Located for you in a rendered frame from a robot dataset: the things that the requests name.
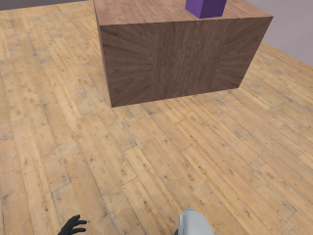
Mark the robot right thigh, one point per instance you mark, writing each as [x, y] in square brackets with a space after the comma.
[193, 223]

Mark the pedestal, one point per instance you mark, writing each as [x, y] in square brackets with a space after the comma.
[156, 50]

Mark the carton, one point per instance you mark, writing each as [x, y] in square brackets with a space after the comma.
[204, 9]

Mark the robot left hand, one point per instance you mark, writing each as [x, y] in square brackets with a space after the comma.
[72, 222]

